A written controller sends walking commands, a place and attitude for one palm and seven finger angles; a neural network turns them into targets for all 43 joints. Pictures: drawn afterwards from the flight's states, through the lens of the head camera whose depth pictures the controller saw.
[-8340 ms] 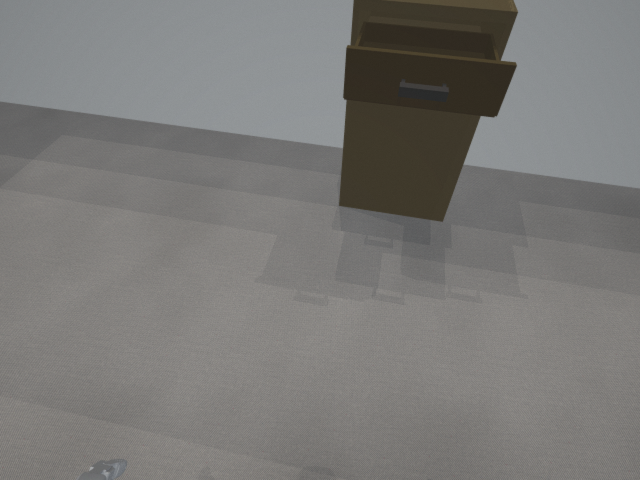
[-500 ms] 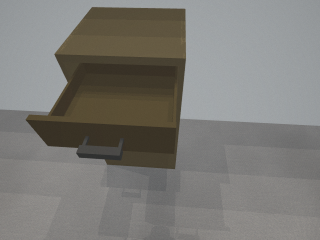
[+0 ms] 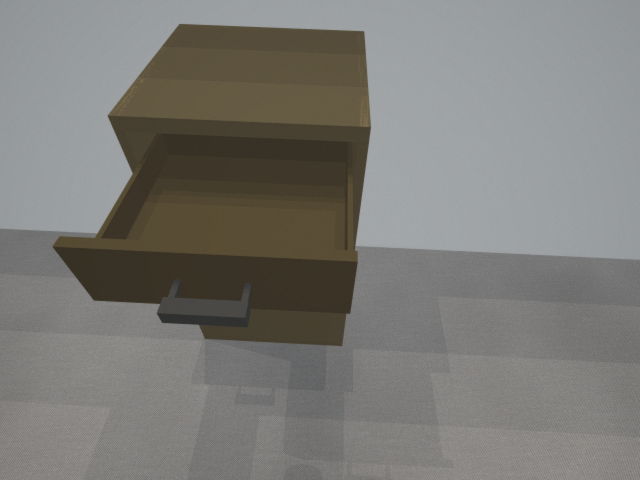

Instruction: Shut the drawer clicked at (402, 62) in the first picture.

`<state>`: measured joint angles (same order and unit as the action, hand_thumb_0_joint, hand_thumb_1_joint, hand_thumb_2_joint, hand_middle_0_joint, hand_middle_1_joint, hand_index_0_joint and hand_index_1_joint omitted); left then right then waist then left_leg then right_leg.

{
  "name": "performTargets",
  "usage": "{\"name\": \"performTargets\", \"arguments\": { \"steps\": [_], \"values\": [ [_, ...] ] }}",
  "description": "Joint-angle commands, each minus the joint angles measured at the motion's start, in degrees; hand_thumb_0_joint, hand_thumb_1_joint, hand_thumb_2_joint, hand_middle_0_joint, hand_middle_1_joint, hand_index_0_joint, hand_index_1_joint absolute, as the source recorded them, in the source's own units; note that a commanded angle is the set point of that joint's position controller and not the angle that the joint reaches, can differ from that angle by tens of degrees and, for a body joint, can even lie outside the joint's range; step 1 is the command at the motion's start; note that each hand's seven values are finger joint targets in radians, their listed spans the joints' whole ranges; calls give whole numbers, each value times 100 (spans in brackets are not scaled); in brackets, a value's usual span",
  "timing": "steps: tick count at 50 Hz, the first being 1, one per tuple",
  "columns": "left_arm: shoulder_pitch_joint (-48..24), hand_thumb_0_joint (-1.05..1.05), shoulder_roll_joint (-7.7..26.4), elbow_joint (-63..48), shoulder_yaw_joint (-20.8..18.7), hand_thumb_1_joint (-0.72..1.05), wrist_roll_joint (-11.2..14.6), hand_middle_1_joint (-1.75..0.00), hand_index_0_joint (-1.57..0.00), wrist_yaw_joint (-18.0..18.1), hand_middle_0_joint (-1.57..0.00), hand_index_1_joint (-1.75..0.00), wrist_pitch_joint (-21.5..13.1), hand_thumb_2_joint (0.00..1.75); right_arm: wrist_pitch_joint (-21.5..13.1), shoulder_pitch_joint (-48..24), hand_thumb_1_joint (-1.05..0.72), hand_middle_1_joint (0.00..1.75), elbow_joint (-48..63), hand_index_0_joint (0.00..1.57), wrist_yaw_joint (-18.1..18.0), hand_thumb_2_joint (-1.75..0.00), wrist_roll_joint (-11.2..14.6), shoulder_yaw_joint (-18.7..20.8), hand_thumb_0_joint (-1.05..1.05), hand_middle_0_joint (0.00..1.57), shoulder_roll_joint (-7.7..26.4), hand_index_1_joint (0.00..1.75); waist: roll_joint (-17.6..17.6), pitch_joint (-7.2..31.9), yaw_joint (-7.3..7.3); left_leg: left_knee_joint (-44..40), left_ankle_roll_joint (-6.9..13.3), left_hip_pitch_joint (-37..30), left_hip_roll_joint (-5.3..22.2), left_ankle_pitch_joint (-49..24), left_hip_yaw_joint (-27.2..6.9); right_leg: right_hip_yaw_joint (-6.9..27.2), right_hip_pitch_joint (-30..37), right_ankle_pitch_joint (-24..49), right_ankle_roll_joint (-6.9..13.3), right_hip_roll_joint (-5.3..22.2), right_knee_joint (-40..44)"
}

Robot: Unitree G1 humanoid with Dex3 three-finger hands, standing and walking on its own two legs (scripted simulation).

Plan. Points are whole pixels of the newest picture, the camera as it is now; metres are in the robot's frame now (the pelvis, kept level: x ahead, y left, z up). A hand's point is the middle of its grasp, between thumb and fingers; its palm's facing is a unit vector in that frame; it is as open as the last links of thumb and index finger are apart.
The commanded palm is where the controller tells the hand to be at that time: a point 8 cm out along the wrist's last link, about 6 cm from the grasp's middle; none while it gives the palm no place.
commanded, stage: come to a stop and stand still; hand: left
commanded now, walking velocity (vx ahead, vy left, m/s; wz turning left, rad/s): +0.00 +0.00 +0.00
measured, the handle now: (208, 299) +0.36 +0.20 -0.02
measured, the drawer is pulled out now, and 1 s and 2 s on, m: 0.28 0.28 0.28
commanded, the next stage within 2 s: look again from close up in 0.14 s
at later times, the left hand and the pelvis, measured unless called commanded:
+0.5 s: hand out of the picture +0.01 +0.18 -0.18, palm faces +0.02 -0.98 -0.21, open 7.4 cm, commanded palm none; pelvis +0.00 +0.00 -0.01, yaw +0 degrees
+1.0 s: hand out of the picture -0.01 +0.19 -0.19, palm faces +0.01 -0.98 -0.18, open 7.4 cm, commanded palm none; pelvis +0.01 +0.02 -0.01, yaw +0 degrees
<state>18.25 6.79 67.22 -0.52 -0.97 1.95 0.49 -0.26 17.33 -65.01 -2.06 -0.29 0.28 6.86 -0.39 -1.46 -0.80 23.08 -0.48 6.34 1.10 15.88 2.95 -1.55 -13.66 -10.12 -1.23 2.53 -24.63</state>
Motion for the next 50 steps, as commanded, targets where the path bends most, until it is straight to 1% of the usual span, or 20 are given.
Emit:
{"name": "performTargets", "arguments": {
  "steps": [1, 11, 12, 13, 14, 15, 16, 17, 19, 20, 21, 24, 28, 31, 40, 42, 45, 47, 48, 50],
  "values": [
    [305, 0, 505, -168, -75, 90, 20, -30, -20, 32, -20, -30, -129, 90, -120, 477, -90, 30, 63, 20, -39, -90, 7, 98, 0, 20, 464, 30, 94, -239, 19, -590, 122, 460, 520, -645, -400, 313, 206, 523, 163, 334, 318],
    [292, 0, 484, -183, -87, 90, 30, -30, -20, 51, -20, -30, -144, 90, -124, 625, -90, 30, -21, 20, -48, -90, -1, 90, 0, 20, 357, 30, 23, -384, 7, -543, 102, 537, 495, -661, -373, 314, 230, 546, 190, 331, 317],
    [641, 0, 758, -40, -45, 90, -13, -30, -20, 255, -20, -30, -248, 90, -188, -65, -90, 30, 431, 20, 44, -90, 11, 107, 0, 20, 706, 30, -46, -568, -173, 569, -36, 1074, 556, -848, -58, 457, 272, 2162, 236, 632, -29],
    [477, 0, 908, -123, -30, 90, 7, -30, -20, 210, -20, -30, -284, 90, -149, 71, -90, 30, 552, 20, 39, -90, 19, 63, 0, 20, 519, 30, 67, -446, 86, 300, -109, 912, 319, -694, -72, 506, 287, 3075, 388, 744, -233],
    [499, 0, 904, -320, -54, 90, 50, -30, -20, 191, -20, -30, -275, 90, -172, 594, -90, 30, 550, 20, 33, -90, -14, 91, 0, 20, 385, 30, 80, 524, 164, 311, -19, 660, 288, -69, -105, 576, 707, 2276, 454, 735, -371],
    [326, 0, 879, -393, -19, 90, 51, -30, -20, 162, -20, -30, -267, 90, -161, 542, -90, 30, 537, 20, 27, -90, -9, 90, 0, 20, 399, 30, 2, 704, 168, 363, 18, 598, 264, -124, -168, 572, 709, 1727, 427, 683, -312],
    [223, 0, 864, -467, -14, 90, 35, -30, -20, 127, -20, -30, -270, 90, -137, 532, -90, 30, 532, 20, 34, -90, -10, 94, 0, 20, 423, 30, -295, 559, 174, 345, 40, 609, 253, -88, -227, 585, 506, 1067, 391, 636, -158],
    [113, 0, 838, -530, -10, 90, 25, -30, -20, 103, -20, -30, -261, 90, -105, 501, -90, 30, 524, 20, 47, -90, -14, 107, 0, 20, 456, 30, -472, 215, 199, 304, 58, 681, 245, -64, -268, 581, 210, 458, 375, 589, 11],
    [-53, 0, 797, -642, -2, 90, 13, -30, -20, 84, -20, -30, -191, 90, -88, 486, -90, 30, 541, 20, 65, -90, -37, 101, 0, 20, 518, 30, -125, -360, 203, 95, 111, 876, 336, -120, -381, 492, -190, -383, 335, 418, 61],
    [-31, 0, 785, -673, -3, 90, 16, -30, -20, 80, -20, -30, -180, 90, -90, 457, -90, 30, 563, 20, 74, -90, -38, 91, 0, 20, 546, 30, -16, -460, 182, 13, 134, 985, 355, -91, -440, 497, -218, -513, 320, 366, 64],
    [-15, 0, 790, -701, 2, 90, 15, -30, -20, 76, -20, -30, -177, 90, -88, 417, -90, 30, 582, 20, 81, -90, -36, 87, 0, 20, 554, 30, 73, -541, 157, -36, 144, 1064, 340, -35, -467, 505, -209, -561, 318, 348, 97],
    [-23, 0, 808, -781, -4, 90, 18, -30, -20, 62, -20, -30, -170, 90, -105, 409, -90, 30, 606, 20, 89, -90, -34, 68, 0, 20, 630, 30, -11, -547, 143, -156, 155, 1090, 364, -81, -512, 438, -76, -420, 297, 325, 93],
    [-1, 0, 851, -838, -13, 90, 29, -30, -20, 50, -20, -30, -167, 90, -138, 362, -90, 30, 605, 20, 91, -90, -27, 59, 0, 20, 685, 30, 162, -351, 110, -246, 160, 949, 391, -351, -520, 366, 180, -22, 278, 334, 29],
    [22, 0, 835, -837, -11, 90, 31, -30, -20, 48, -20, -30, -179, 90, -148, 323, -90, 30, 572, 20, 94, -90, -30, 46, 0, 20, 740, 30, 99, -288, 96, -216, 153, 944, 372, -508, -524, 354, 316, 245, 267, 371, 8],
    [57, 0, 803, -796, 6, 90, 26, -30, -20, 42, -20, -30, -162, 90, -144, 272, -90, 30, 440, 20, 98, -90, -14, 30, 0, 20, 770, 30, 89, -377, 81, -380, 163, 907, 401, -437, -553, 291, 353, 222, 216, 384, 64],
    [135, 0, 775, -721, 8, 90, 13, -30, -20, 27, -20, -30, -153, 90, -112, 311, -90, 30, 356, 20, 108, -90, -36, 27, 0, 20, 775, 30, 67, -357, 91, -438, 187, 850, 401, 359, -555, 265, 282, -526, 233, 337, 69],
    [157, 0, 678, -738, -3, 90, -46, -30, -20, -8, -20, -30, -116, 90, -49, 341, -90, 30, 345, 20, 116, -90, -76, 83, 0, 20, 881, 30, 372, -771, 109, -877, 307, 1155, 556, 1686, -823, 52, -83, -1228, 250, 119, -202],
    [286, 0, 625, -719, -1, 90, -62, -30, -20, -25, -20, -30, -151, 90, -57, 331, -90, 30, 342, 20, 121, -90, -82, 93, 0, 20, 866, 30, 422, -863, 68, -868, 382, 1173, 585, 1662, -868, 14, -146, -1086, 291, 71, -317],
    [312, 0, 635, -712, -2, 90, -58, -30, -20, -36, -20, -30, -164, 90, -73, 400, -90, 30, 328, 20, 115, -90, -71, 99, 0, 20, 826, 30, 309, -820, 88, -859, 414, 1090, 616, 1522, -873, 2, -130, -984, 312, 41, -355],
    [429, 0, 589, -657, -11, 90, -51, -30, -20, -39, -20, -30, -211, 90, -118, 450, -90, 30, 301, 20, 99, -90, -70, 91, 0, 20, 807, 30, 259, -766, 66, -586, 433, 973, 583, 932, -776, 67, -101, -672, 360, 84, -407]
  ]
}}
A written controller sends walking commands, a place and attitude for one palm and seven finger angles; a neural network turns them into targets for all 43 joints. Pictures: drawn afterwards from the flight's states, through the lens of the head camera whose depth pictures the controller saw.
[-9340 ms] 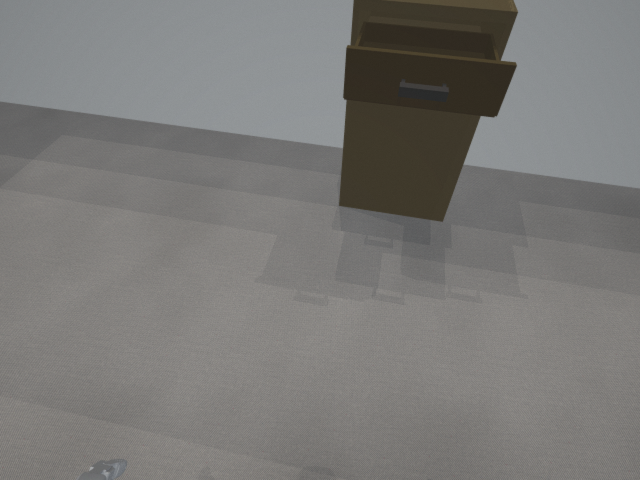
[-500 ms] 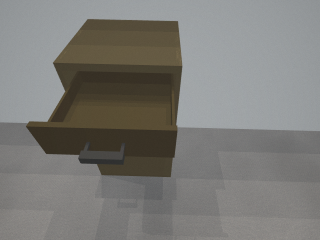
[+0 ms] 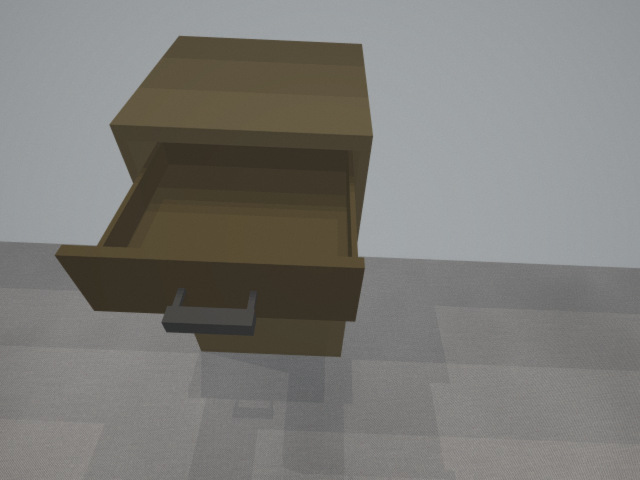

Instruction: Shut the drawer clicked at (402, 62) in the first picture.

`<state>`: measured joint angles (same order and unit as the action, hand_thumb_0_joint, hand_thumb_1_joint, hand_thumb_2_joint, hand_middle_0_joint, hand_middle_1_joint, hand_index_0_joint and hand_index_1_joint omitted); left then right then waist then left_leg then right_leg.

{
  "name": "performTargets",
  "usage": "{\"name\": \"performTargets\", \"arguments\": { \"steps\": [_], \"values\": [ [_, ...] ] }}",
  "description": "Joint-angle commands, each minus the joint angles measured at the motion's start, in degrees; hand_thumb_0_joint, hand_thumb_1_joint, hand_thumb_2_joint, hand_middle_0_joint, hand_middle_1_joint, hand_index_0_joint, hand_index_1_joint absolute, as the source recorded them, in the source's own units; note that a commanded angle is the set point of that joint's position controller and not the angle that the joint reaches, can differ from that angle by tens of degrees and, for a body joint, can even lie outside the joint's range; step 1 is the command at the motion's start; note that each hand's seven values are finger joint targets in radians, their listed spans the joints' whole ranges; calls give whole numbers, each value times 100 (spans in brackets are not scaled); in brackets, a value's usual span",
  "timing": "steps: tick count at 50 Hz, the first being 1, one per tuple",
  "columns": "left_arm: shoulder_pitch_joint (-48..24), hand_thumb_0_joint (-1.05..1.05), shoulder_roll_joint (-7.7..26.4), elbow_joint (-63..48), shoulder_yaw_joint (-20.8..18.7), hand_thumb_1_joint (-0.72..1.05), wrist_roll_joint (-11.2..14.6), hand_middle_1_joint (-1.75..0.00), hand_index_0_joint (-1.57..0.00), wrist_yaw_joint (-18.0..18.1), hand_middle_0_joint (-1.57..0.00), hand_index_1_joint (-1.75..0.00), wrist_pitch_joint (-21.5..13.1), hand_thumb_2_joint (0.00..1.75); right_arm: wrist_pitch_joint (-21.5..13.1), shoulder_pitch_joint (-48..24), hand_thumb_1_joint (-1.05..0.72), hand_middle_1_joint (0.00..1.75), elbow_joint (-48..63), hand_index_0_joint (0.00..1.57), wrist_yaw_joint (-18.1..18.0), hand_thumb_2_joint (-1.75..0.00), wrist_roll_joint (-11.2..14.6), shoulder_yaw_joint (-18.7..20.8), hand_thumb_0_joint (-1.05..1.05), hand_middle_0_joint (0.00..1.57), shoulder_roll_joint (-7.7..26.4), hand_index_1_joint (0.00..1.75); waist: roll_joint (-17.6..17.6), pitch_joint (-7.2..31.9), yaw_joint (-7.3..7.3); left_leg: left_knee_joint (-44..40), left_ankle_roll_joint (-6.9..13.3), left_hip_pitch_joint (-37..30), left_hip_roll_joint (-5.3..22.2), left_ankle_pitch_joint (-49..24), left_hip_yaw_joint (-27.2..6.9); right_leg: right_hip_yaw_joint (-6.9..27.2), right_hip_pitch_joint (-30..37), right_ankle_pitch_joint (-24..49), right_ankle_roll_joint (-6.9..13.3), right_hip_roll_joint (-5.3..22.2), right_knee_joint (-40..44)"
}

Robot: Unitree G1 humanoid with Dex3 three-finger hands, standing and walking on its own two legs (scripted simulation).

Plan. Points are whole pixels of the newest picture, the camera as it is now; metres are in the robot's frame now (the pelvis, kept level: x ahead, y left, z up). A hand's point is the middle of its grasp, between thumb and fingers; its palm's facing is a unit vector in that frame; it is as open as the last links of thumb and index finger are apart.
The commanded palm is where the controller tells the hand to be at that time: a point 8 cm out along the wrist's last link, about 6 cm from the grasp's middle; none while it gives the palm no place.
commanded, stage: come to a stop and stand still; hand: left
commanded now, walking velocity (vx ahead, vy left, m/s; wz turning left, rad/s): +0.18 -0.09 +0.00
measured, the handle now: (213, 307) +0.35 +0.18 -0.01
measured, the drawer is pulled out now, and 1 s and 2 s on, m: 0.28 0.28 0.28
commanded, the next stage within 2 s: look again from close up in 1.02 s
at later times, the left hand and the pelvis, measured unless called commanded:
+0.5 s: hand out of the picture +0.02 +0.17 -0.18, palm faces +0.03 -0.97 -0.23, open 7.3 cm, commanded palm none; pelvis +0.01 -0.01 +0.00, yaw +0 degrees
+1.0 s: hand out of the picture -0.07 +0.18 -0.17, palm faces +0.04 -0.98 -0.21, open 7.4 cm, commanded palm none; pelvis -0.05 +0.00 +0.00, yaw +2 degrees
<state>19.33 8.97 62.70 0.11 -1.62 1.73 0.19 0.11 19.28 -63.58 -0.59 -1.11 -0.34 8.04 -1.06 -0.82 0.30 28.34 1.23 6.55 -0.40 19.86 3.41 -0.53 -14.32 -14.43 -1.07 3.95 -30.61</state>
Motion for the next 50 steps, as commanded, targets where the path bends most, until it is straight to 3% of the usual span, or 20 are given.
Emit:
{"name": "performTargets", "arguments": {
  "steps": [1, 4, 8, 11, 14, 16, 21, 22, 23, 24, 25, 27, 28, 29, 32, 33, 36, 41, 50],
  "values": [
    [371, 0, 361, -160, -84, 90, 19, -30, -20, -14, -20, -30, -203, 90, -181, 296, -90, 30, 138, 20, -61, -90, 16, 152, 0, 20, 645, 30, 260, -788, -25, -946, 260, 869, 699, 156, -735, 17, -10, 0, 374, -39, 161],
    [483, 0, 395, -82, -114, 90, 38, -30, -20, -15, -20, -30, -229, 90, -224, 425, -90, 30, 73, 20, -96, -90, 22, 147, 0, 20, 598, 30, 105, -642, -8, -524, 231, 691, 632, -618, -493, 71, 77, 636, 433, 24, 24],
    [682, 0, 489, 72, -142, 90, 90, -30, -20, 52, -20, -30, -280, 90, -237, 479, -90, 30, 11, 20, -173, -90, 56, 88, 0, 20, 383, 30, -250, -217, 4, 9, -10, 609, 411, -1727, -139, 334, 713, 3514, 484, 363, -104],
    [591, 0, 485, 83, -120, 90, 142, -30, -20, 112, -20, -30, -311, 90, -216, 441, -90, 30, -46, 20, -209, -90, 103, 92, 0, 20, 374, 30, -91, 67, 22, -119, -122, 325, 474, -2615, -216, 268, 979, 4906, 387, 485, -133],
    [396, 0, 516, -47, -147, 90, 145, -30, -20, 145, -20, -30, -262, 90, -175, 375, -90, 30, -16, 20, -234, -90, 126, 153, 0, 20, 452, 30, 111, 69, 18, -266, -119, 85, 562, -3190, -262, 234, 890, 4521, 344, 449, -156],
    [307, 0, 515, -130, -173, 90, 132, -30, -20, 161, -20, -30, -225, 90, -140, 300, -90, 30, 42, 20, -231, -90, 127, 183, 0, 20, 456, 30, 60, 155, 11, -296, -110, -3, 599, -3061, -264, 277, 835, 4138, 351, 452, -81],
    [106, 0, 472, -217, -134, 90, 102, -30, -20, 144, -20, -30, -136, 90, -119, 99, -90, 30, 96, 20, -181, -90, 108, 163, 0, 20, 470, 30, 165, -50, -10, -566, -61, 80, 636, -2615, -334, 251, 659, 2701, 277, 340, 283],
    [444, 0, 886, 12, -224, 90, 41, -30, -20, 319, -20, -30, -187, 90, -155, -429, -90, 30, 545, 20, -135, -90, 159, 284, 0, 20, 847, 30, -338, 7, -163, 679, -214, 581, 705, -2987, -119, 280, 713, 4537, 156, 562, 257],
    [414, 0, 1028, -115, -246, 90, 24, -30, -20, 272, -20, -30, -237, 90, -164, -246, -90, 30, 724, 20, -121, -90, 152, 236, 0, 20, 778, 30, -183, 290, -9, 528, -315, 756, 395, -2474, -39, 384, 1247, 5750, 355, 774, -80],
    [332, 0, 991, -273, -241, 90, 77, -30, -20, 244, -20, -30, -227, 90, -197, 153, -90, 30, 717, 20, -94, -90, 122, 244, 0, 20, 541, 30, -367, 924, 94, -12, -219, 642, 381, -1417, -163, 390, 1468, 5171, 485, 840, -404],
    [112, 0, 830, -350, -147, 90, 92, -30, -20, 221, -20, -30, -181, 90, -178, 49, -90, 30, 723, 20, -103, -90, 106, 234, 0, 20, 614, 30, -210, 925, 72, -113, -176, 470, 440, -1422, -241, 299, 1225, 4147, 424, 710, -355],
    [-177, 0, 759, -487, -88, 90, 92, -30, -20, 146, -20, -30, -136, 90, -124, -9, -90, 30, 760, 20, -117, -90, 76, 228, 0, 20, 697, 30, 98, 297, 101, -283, -95, 490, 568, -1835, -436, 220, 576, 2386, 327, 412, -48],
    [-265, 0, 767, -538, -75, 90, 83, -30, -20, 125, -20, -30, -68, 90, -130, -96, -90, 30, 776, 20, -107, -90, 51, 231, 0, 20, 725, 30, 507, 98, 34, -385, -39, 552, 679, -2151, -529, 142, 382, 1574, 278, 282, 2],
    [-293, 0, 732, -571, -68, 90, 79, -30, -20, 111, -20, -30, -6, 90, -106, -256, -90, 30, 853, 20, -100, -90, 47, 214, 0, 20, 804, 30, 644, -300, -24, -583, 11, 900, 760, -1674, -671, 86, 244, 593, 231, 164, 174],
    [-254, 0, 782, -649, -42, 90, 44, -30, -20, 56, -20, -30, 30, 90, -52, -398, -90, 30, 1015, 20, -14, -90, 29, 205, 0, 20, 881, 30, 173, -971, -54, -1070, 37, 1590, 579, 677, -790, 233, -108, -594, 212, 101, 616],
    [-248, 0, 808, -692, -61, 90, 35, -30, -20, 42, -20, -30, 41, 90, -49, -312, -90, 30, 1021, 20, -5, -90, 10, 214, 0, 20, 907, 30, 364, -967, -20, -1226, 49, 1585, 594, 871, -829, 228, -152, -662, 226, 68, 564],
    [-47, 0, 790, -749, -78, 90, 17, -30, -20, 33, -20, -30, 34, 90, -31, -315, -90, 30, 1058, 20, 33, -90, -3, 241, 0, 20, 965, 30, 226, -878, -84, -1276, 86, 1758, 545, 1298, -835, 206, -86, -798, 178, -2, 542],
    [83, 0, 749, -782, -105, 90, 32, -30, -20, 26, -20, -30, -28, 90, -35, -124, -90, 30, 982, 20, 28, -90, 0, 227, 0, 20, 915, 30, 7, -629, -28, -1107, 105, 1469, 455, 972, -828, 419, -208, -922, 213, 32, 702],
    [262, 0, 563, -525, -75, 90, 56, -30, -20, 38, -20, -30, -107, 90, -90, 218, -90, 30, 589, 20, -5, -90, 34, 174, 0, 20, 724, 30, 66, -582, 24, -1068, 100, 1214, 471, 687, -841, 612, -332, -808, 271, 46, 813]
  ]
}}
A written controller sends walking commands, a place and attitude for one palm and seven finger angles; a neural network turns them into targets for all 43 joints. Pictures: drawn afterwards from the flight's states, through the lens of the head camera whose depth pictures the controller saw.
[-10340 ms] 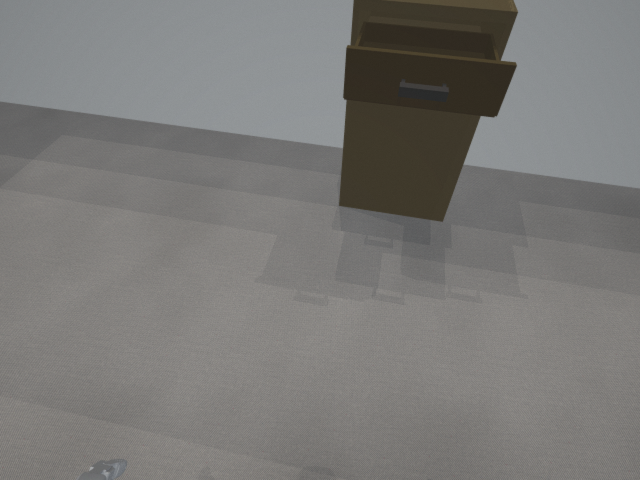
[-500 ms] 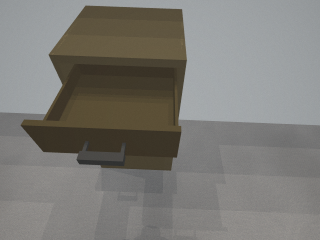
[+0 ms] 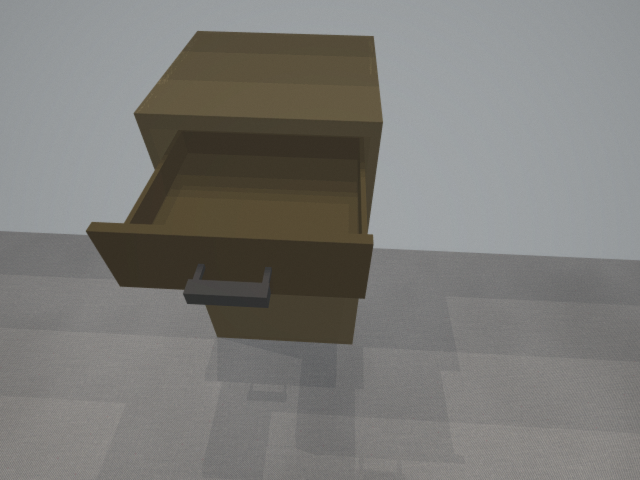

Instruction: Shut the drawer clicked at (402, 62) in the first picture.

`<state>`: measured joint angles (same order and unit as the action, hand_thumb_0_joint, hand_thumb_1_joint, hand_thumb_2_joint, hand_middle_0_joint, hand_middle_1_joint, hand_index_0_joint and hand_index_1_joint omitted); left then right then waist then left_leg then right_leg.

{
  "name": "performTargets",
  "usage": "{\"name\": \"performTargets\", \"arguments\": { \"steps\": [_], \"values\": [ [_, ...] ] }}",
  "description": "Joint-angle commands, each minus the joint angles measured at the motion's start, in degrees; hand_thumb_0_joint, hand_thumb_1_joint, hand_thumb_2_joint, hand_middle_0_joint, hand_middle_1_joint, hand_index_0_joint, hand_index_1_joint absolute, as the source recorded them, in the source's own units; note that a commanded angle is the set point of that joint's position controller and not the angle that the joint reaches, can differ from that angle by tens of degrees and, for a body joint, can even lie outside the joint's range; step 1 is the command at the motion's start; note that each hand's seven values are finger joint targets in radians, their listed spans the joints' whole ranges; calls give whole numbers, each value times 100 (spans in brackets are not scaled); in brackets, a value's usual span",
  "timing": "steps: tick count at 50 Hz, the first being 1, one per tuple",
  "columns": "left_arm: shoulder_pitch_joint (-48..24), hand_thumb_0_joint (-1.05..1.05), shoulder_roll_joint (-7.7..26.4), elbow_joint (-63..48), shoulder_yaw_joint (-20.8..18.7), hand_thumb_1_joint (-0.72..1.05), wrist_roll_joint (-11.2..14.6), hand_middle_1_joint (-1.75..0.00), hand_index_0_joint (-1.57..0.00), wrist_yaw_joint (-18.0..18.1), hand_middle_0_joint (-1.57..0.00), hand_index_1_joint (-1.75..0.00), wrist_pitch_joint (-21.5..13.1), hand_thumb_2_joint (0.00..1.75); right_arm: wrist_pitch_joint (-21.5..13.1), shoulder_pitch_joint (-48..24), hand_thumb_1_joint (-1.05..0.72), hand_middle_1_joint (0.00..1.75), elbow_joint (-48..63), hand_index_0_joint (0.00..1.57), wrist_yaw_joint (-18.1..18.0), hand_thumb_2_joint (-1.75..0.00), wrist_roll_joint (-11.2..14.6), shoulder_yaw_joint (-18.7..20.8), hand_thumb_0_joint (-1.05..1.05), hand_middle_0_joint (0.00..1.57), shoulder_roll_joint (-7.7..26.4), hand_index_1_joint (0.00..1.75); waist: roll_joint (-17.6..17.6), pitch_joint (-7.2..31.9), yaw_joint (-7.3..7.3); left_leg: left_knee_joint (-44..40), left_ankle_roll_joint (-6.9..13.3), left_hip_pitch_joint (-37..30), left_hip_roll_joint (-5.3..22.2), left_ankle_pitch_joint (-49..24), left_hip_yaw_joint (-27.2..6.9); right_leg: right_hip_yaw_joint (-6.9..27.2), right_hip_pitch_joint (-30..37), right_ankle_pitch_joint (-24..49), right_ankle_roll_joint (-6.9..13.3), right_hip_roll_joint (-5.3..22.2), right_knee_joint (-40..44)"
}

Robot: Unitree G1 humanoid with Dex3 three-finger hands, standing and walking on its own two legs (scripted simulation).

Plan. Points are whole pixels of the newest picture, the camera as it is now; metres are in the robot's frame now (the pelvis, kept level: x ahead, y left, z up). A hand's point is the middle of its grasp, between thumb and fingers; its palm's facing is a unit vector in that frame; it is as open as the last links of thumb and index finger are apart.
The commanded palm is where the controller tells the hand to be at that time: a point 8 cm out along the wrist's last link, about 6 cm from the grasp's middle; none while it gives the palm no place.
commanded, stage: come to a stop and stand still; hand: left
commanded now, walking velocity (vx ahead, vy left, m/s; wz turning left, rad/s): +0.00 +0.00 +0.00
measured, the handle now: (231, 282) +0.40 +0.16 -0.01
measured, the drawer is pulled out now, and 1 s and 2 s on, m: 0.28 0.28 0.28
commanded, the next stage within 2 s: look again from close up in 0.02 s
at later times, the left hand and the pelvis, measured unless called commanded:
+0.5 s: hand out of the picture +0.02 +0.15 -0.17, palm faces +0.01 -0.98 -0.18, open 7.3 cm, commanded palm none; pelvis +0.03 -0.01 +0.00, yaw +0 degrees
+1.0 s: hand out of the picture +0.03 +0.15 -0.18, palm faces +0.02 -0.98 -0.18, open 7.4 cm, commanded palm none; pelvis +0.06 -0.02 +0.00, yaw -1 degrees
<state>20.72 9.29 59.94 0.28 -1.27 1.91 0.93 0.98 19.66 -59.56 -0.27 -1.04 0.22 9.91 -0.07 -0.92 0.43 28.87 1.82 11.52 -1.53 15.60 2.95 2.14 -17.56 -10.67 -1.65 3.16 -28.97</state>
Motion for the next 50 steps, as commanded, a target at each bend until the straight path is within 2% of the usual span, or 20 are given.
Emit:
{"name": "performTargets", "arguments": {
  "steps": [1, 4, 8, 9, 11, 13, 16, 19, 25, 34, 35, 37, 38, 40, 43, 44, 45, 48, 49, 50],
  "values": [
    [164, 0, 508, -207, -87, 90, 26, -30, -20, 21, -20, -30, -192, 90, -188, 200, -90, 30, 143, 20, -41, -90, 36, 107, 0, 20, 511, 30, -13, -541, 3, -1091, 32, 699, 571, 1039, -767, 370, 36, -1134, 332, 142, 669],
    [222, 0, 472, -100, -73, 90, 34, -30, -20, 27, -20, -30, -206, 90, -196, 269, -90, 30, 20, 20, -52, -90, 47, 89, 0, 20, 447, 30, 14, -579, -6, -1097, 24, 682, 566, 1025, -750, 391, 34, -1144, 335, 142, 701],
    [232, 0, 400, 31, -45, 90, 50, -30, -20, 38, -20, -30, -234, 90, -211, 395, -90, 30, -149, 20, -70, -90, 66, 66, 0, 20, 321, 30, -173, -562, 29, -1009, 5, 478, 562, 595, -653, 404, 19, -941, 349, 160, 736],
    [259, 0, 347, 48, -39, 90, 54, -30, -20, 42, -20, -30, -243, 90, -233, 393, -90, 30, -189, 20, -76, -90, 64, 53, 0, 20, 333, 30, -29, -518, 13, -1000, 10, 451, 562, 440, -661, 383, 86, -711, 345, 172, 684],
    [273, 0, 327, 109, -34, 90, 60, -30, -20, 54, -20, -30, -264, 90, -261, 395, -90, 30, -241, 20, -90, -90, 80, 38, 0, 20, 275, 30, 0, -422, 2, -950, -1, 368, 565, 139, -611, 367, 250, -330, 344, 194, 642],
    [269, 0, 314, 151, -27, 90, 67, -30, -20, 58, -20, -30, -271, 90, -274, 405, -90, 30, -299, 20, -105, -90, 86, 35, 0, 20, 242, 30, -125, -363, 6, -933, -2, 248, 590, -114, -590, 326, 343, -35, 345, 189, 613],
    [244, 0, 292, 183, -25, 90, 67, -30, -20, 74, -20, -30, -284, 90, -281, 378, -90, 30, -366, 20, -118, -90, 87, 26, 0, 20, 219, 30, -76, -366, -2, -842, -30, 182, 579, -392, -511, 309, 448, 391, 344, 232, 564],
    [196, 0, 304, 208, -20, 90, 69, -30, -20, 78, -20, -30, -275, 90, -270, 313, -90, 30, -399, 20, -128, -90, 89, 28, 0, 20, 210, 30, 19, -461, -15, -868, -48, 169, 594, -407, -488, 302, 460, 457, 339, 229, 584],
    [130, 0, 324, 197, -28, 90, 64, -30, -20, 79, -20, -30, -270, 90, -260, 256, -90, 30, -420, 20, -134, -90, 85, 28, 0, 20, 216, 30, -75, -456, 1, -895, -51, 66, 614, -503, -481, 309, 525, 648, 328, 215, 585],
    [31, 0, 363, 164, -42, 90, 64, -30, -20, 68, -20, -30, -253, 90, -264, 157, -90, 30, -438, 20, -134, -90, 81, 25, 0, 20, 284, 30, -17, -446, -15, -1009, -45, -9, 649, -596, -509, 246, 606, 650, 305, 211, 613],
    [26, 0, 376, 164, -39, 90, 63, -30, -20, 68, -20, -30, -251, 90, -256, 145, -90, 30, -448, 20, -131, -90, 83, 18, 0, 20, 287, 30, -60, -491, -15, -1028, -53, 14, 646, -492, -497, 269, 571, 560, 305, 210, 642],
    [77, 0, 381, 189, -67, 90, 45, -30, -20, 46, -20, -30, -231, 90, -230, 189, -90, 30, -484, 20, -116, -90, 55, 29, 0, 20, 315, 30, -68, -457, -14, -1048, -28, 5, 628, 261, -502, 233, 525, -282, 328, 163, 637],
    [54, 0, 386, 162, -80, 90, 30, -30, -20, 30, -20, -30, -199, 90, -207, 195, -90, 30, -474, 20, -110, -90, 45, 49, 0, 20, 320, 30, -5, -627, -9, -1196, 16, 93, 676, 806, -595, 203, 350, -807, 343, 90, 616],
    [68, 0, 353, 111, -109, 90, -8, -30, -20, 3, -20, -30, -177, 90, -173, 180, -90, 30, -436, 20, -92, -90, 9, 93, 0, 20, 409, 30, 100, -875, -20, -1351, 87, 334, 754, 1563, -758, 143, 73, -1380, 368, -7, 471],
    [200, 0, 329, 72, -138, 90, -19, -30, -20, -40, -20, -30, -191, 90, -173, 190, -90, 30, -365, 20, -84, -90, -6, 132, 0, 20, 419, 30, 243, -1035, -52, -1442, 197, 474, 832, 1851, -879, 76, -59, -1466, 432, -111, 295],
    [220, 0, 300, 63, -143, 90, -21, -30, -20, -48, -20, -30, -204, 90, -187, 204, -90, 30, -355, 20, -89, -90, -9, 135, 0, 20, 452, 30, 317, -1035, -43, -1409, 219, 471, 859, 1759, -901, 60, -51, -1316, 453, -124, 187],
    [274, 0, 271, 74, -151, 90, -16, -30, -20, -52, -20, -30, -235, 90, -216, 225, -90, 30, -349, 20, -97, -90, -6, 137, 0, 20, 417, 30, 244, -984, -56, -1324, 243, 414, 869, 1491, -902, 73, -6, -1070, 481, -116, 122],
    [392, 0, 302, 133, -167, 90, 2, -30, -20, -62, -20, -30, -291, 90, -296, 335, -90, 30, -353, 20, -128, -90, 10, 123, 0, 20, 325, 30, 139, -757, -54, -932, 251, 225, 820, 525, -698, 137, 194, -319, 553, -64, 12],
    [464, 0, 300, 171, -179, 90, 6, -30, -20, -56, -20, -30, -321, 90, -326, 339, -90, 30, -356, 20, -147, -90, 11, 124, 0, 20, 339, 30, -79, -615, -63, -616, 222, 117, 755, 34, -558, 203, 307, 207, 582, 8, -35],
    [523, 0, 342, 223, -182, 90, 13, -30, -20, -41, -20, -30, -346, 90, -354, 403, -90, 30, -365, 20, -165, -90, 18, 104, 0, 20, 294, 30, -156, -416, -47, -302, 150, 47, 647, -470, -321, 292, 525, 967, 613, 126, -80]
  ]
}}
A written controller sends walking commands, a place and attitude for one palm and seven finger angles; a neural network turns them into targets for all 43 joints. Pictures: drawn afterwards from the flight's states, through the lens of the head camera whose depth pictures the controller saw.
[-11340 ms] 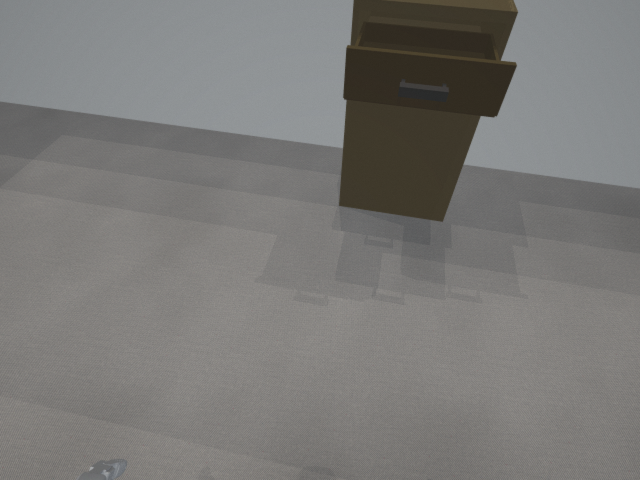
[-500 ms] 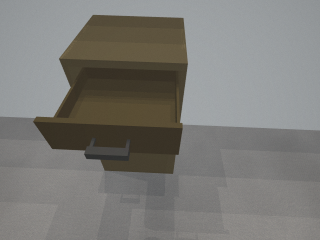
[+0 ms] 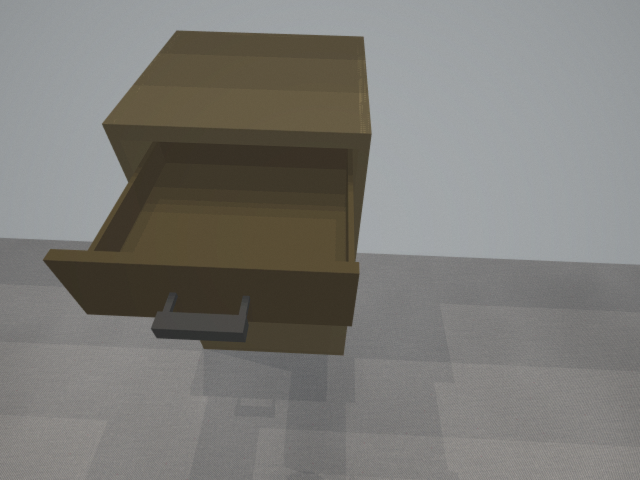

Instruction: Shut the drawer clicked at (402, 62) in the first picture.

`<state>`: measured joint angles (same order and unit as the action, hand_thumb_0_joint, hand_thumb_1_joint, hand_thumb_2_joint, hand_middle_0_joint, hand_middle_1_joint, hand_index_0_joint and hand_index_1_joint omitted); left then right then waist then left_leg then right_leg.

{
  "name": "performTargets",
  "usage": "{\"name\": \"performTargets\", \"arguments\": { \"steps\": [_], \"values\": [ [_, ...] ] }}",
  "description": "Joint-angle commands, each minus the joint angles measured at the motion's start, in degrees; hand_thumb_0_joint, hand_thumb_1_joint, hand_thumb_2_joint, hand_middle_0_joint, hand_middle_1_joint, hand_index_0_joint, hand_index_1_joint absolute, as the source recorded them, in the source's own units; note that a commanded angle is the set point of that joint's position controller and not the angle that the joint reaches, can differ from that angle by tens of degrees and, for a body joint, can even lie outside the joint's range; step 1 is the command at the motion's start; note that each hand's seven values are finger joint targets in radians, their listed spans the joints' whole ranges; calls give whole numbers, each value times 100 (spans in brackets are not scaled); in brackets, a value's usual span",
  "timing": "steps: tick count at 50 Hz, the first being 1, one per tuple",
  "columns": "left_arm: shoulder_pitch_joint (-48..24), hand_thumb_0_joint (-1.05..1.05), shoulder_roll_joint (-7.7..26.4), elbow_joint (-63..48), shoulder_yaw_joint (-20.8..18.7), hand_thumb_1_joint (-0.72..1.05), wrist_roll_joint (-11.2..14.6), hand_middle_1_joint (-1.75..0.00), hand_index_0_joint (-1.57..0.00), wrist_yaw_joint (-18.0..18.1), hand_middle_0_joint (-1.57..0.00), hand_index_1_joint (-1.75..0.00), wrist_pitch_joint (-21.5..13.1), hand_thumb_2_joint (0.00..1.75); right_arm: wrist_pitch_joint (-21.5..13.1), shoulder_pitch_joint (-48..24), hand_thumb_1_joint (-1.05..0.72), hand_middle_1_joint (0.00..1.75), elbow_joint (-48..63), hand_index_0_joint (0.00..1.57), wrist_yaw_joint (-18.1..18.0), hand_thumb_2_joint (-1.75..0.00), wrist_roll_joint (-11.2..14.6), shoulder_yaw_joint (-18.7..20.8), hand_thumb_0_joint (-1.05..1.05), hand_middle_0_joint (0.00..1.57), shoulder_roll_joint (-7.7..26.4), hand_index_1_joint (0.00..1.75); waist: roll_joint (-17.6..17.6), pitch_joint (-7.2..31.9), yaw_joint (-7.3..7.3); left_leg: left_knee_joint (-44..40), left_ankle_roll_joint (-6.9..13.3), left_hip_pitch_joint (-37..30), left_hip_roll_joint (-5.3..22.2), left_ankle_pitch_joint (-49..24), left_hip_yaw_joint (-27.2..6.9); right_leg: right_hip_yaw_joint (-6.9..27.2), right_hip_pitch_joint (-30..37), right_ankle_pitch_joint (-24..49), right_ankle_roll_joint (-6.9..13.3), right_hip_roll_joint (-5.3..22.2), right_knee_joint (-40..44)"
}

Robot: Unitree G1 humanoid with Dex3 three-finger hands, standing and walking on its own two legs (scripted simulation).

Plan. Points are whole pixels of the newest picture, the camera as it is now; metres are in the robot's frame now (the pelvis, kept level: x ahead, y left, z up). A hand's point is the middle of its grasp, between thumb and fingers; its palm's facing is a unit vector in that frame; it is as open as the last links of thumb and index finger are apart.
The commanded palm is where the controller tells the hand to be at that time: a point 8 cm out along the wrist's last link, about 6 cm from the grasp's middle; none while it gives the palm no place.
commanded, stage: come to a stop and stand still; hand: left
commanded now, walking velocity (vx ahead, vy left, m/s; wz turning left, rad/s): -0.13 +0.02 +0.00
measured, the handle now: (205, 313) +0.34 +0.19 -0.01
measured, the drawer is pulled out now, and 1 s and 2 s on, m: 0.28 0.28 0.28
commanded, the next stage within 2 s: look again from close up in 0.90 s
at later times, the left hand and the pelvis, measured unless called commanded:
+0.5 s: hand out of the picture +0.02 +0.20 -0.17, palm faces +0.02 -0.97 -0.25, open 7.4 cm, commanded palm none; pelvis -0.02 +0.01 +0.00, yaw +1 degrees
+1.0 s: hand out of the picture -0.01 +0.18 -0.17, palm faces -0.01 -0.97 -0.23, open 7.4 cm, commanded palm none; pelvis -0.02 +0.00 +0.00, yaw +0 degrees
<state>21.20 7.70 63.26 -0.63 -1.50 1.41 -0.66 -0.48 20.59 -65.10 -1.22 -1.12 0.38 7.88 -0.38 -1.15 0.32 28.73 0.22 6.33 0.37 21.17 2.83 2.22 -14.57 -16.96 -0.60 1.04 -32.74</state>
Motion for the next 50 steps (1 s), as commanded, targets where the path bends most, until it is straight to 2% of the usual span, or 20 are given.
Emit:
{"name": "performTargets", "arguments": {
  "steps": [1, 3, 5, 7, 10, 14, 18, 19, 20, 21, 22, 23, 24, 25, 27, 31, 35, 36, 42, 50],
  "values": [
    [549, 0, 546, -51, -96, 90, 55, -30, -20, 30, -20, -30, -199, 90, -214, 322, -90, 30, 168, 20, -93, -90, 34, 58, 0, 20, 429, 30, -294, -252, -44, -42, 229, 615, 346, -1262, -164, 405, 471, 2398, 532, 469, 306],
    [627, 0, 624, 25, -100, 90, 92, -30, -20, 74, -20, -30, -219, 90, -192, 375, -90, 30, 138, 20, -131, -90, 56, 26, 0, 20, 309, 30, -563, -55, -10, 67, 76, 685, 233, -1279, -41, 558, 892, 4092, 586, 693, 279],
    [532, 0, 599, 29, -68, 90, 127, -30, -20, 126, -20, -30, -237, 90, -159, 352, -90, 30, 92, 20, -166, -90, 89, 22, 0, 20, 311, 30, -392, 27, 44, -100, -14, 457, 304, -1880, -125, 416, 974, 5513, 487, 742, 155],
    [415, 0, 664, -47, -67, 90, 148, -30, -20, 159, -20, -30, -229, 90, -128, 350, -90, 30, 109, 20, -193, -90, 129, 56, 0, 20, 364, 30, -175, 201, 47, -224, -43, 241, 360, -2495, -147, 340, 1095, 5868, 398, 750, 122],
    [145, 0, 701, -221, -108, 90, 143, -30, -20, 195, -20, -30, -151, 90, -64, 246, -90, 30, 189, 20, -212, -90, 136, 125, 0, 20, 428, 30, 140, 216, 42, -293, -22, -37, 482, -3181, -213, 355, 790, 4931, 376, 683, 71],
    [-75, 0, 662, -360, -120, 90, 112, -30, -20, 193, -20, -30, -67, 90, -32, 106, -90, 30, 332, 20, -196, -90, 111, 169, 0, 20, 494, 30, 230, 218, 21, -340, 47, -199, 599, -3349, -269, 345, 494, 3699, 332, 573, 204],
    [-209, 0, 631, -417, -69, 90, 92, -30, -20, 163, -20, -30, -16, 90, -53, -56, -90, 30, 375, 20, -137, -90, 98, 136, 0, 20, 491, 30, 150, 118, -3, -656, 111, -86, 605, -2877, -369, 255, 505, 2695, 244, 474, 486],
    [147, 0, 1015, -202, -164, 90, 30, -30, -20, 342, -20, -30, -71, 90, -70, -716, -90, 30, 865, 20, -58, -90, 165, 250, 0, 20, 986, 30, -165, 27, -177, 525, -65, 478, 706, -2964, -102, 176, 553, 4068, 126, 763, 485],
    [26, 0, 1154, -482, -159, 90, 71, -30, -20, 296, -20, -30, -102, 90, -31, -486, -90, 30, 1064, 20, -27, -90, 114, 216, 0, 20, 657, 30, -441, 235, -33, 79, -28, 730, 283, -667, -285, 653, 583, 3058, 330, 905, 504],
    [-332, 0, 992, -581, -75, 90, 67, -30, -20, 237, -20, -30, -81, 90, -22, -354, -90, 30, 1049, 20, -12, -90, 105, 175, 0, 20, 573, 30, -372, 99, 92, -211, 21, 683, 321, -249, -309, 553, 142, 1430, 375, 818, 627],
    [-462, 0, 925, -716, -46, 90, 54, -30, -20, 188, -20, -30, -40, 90, -52, -207, -90, 30, 1088, 20, 10, -90, 66, 156, 0, 20, 621, 30, 219, -128, 94, -438, 110, 761, 415, -421, -507, 430, -154, 303, 336, 546, 598],
    [-546, 0, 933, -783, -62, 90, 54, -30, -20, 148, -20, -30, 19, 90, -93, -239, -90, 30, 1096, 20, 28, -90, 9, 156, 0, 20, 684, 30, 904, -183, 38, -723, 201, 863, 614, -672, -667, 221, -235, 111, 301, 299, 339],
    [-529, 0, 908, -837, -42, 90, 50, -30, -20, 121, -20, -30, 57, 90, -105, -339, -90, 30, 1200, 20, 23, -90, -5, 152, 0, 20, 804, 30, 1116, -235, -44, -923, 263, 1041, 761, -656, -840, -18, -131, 16, 224, 152, 185],
    [-492, 0, 872, -832, -21, 90, 40, -30, -20, 98, -20, -30, 72, 90, -100, -458, -90, 30, 1280, 20, 18, -90, 14, 141, 0, 20, 859, 30, 870, -335, -111, -989, 305, 1205, 792, -487, -871, -71, -67, 54, 201, 113, 190],
    [-454, 0, 882, -800, 14, 90, 41, -30, -20, 68, -20, -30, 66, 90, -96, -495, -90, 30, 1345, 20, 25, -90, 27, 117, 0, 20, 916, 30, 242, -483, -123, -983, 293, 1298, 656, -115, -807, 102, -37, 149, 217, 172, 396],
    [-511, 0, 983, -843, 13, 90, 44, -30, -20, 40, -20, -30, 67, 90, -71, -366, -90, 30, 1289, 20, 47, -90, 21, 90, 0, 20, 975, 30, -30, -680, -62, -1098, 256, 1330, 522, 441, -742, 307, -218, -210, 230, 233, 630],
    [-444, 0, 1026, -807, 5, 90, 53, -30, -20, 29, -20, -30, 45, 90, -81, -286, -90, 30, 1188, 20, 51, -90, 23, 63, 0, 20, 978, 30, 80, -533, -52, -1116, 247, 1181, 488, 373, -692, 361, -177, -191, 238, 261, 689],
    [-439, 0, 1032, -786, 8, 90, 60, -30, -20, 30, -20, -30, 33, 90, -89, -243, -90, 30, 1147, 20, 50, -90, 27, 50, 0, 20, 970, 30, -51, -468, -43, -1054, 243, 1113, 466, 201, -657, 377, -141, -103, 235, 292, 706],
    [-376, 0, 980, -612, 9, 90, 84, -30, -20, 41, -20, -30, -17, 90, -133, -50, -90, 30, 880, 20, 15, -90, 47, 4, 0, 20, 881, 30, -36, -147, -3, -833, 202, 680, 454, -683, -487, 394, 30, 624, 259, 385, 646],
    [-382, 0, 887, -370, 10, 90, 95, -30, -20, 62, -20, -30, -34, 90, -121, 46, -90, 30, 561, 20, -38, -90, 60, -26, 0, 20, 739, 30, -18, -218, -1, -747, 131, 526, 467, -1096, -364, 372, 156, 1220, 289, 446, 619]
  ]
}}
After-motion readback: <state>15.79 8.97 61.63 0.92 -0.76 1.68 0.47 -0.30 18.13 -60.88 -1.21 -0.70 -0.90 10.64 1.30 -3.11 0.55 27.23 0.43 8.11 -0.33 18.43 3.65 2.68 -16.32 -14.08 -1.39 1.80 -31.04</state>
